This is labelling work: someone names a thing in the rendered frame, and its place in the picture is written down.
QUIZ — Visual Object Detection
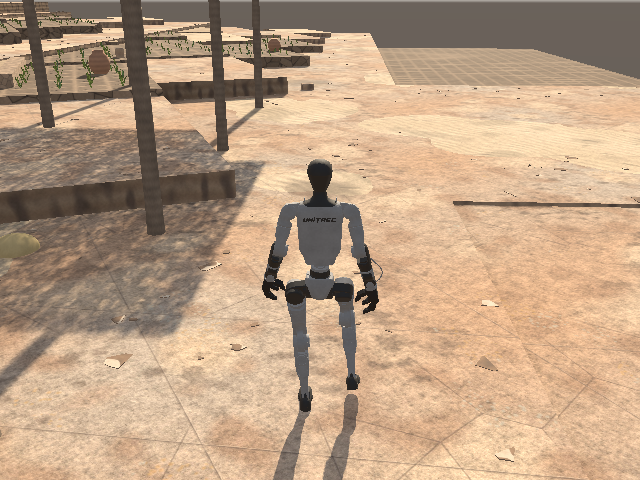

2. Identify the robot left upper arm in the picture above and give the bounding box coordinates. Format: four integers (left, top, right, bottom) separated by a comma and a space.
272, 202, 299, 257

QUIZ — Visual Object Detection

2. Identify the robot right forearm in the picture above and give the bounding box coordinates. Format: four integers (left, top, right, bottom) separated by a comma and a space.
357, 243, 377, 291

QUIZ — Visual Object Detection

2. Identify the robot right hand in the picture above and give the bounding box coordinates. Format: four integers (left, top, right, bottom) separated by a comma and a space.
355, 287, 379, 314

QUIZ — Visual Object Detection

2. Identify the robot right upper arm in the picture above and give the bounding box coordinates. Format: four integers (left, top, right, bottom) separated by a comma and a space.
341, 202, 367, 259

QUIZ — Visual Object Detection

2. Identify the robot left hand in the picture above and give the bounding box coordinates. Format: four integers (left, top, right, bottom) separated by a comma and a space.
262, 279, 285, 300

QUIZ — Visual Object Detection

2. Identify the robot left forearm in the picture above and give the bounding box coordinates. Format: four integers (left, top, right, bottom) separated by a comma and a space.
264, 241, 283, 282

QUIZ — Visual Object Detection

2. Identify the robot torso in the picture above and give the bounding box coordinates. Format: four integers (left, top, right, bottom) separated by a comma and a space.
297, 197, 344, 300

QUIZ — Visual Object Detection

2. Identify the left robot foot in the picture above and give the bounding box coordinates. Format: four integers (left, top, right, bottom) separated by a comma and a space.
298, 386, 313, 412

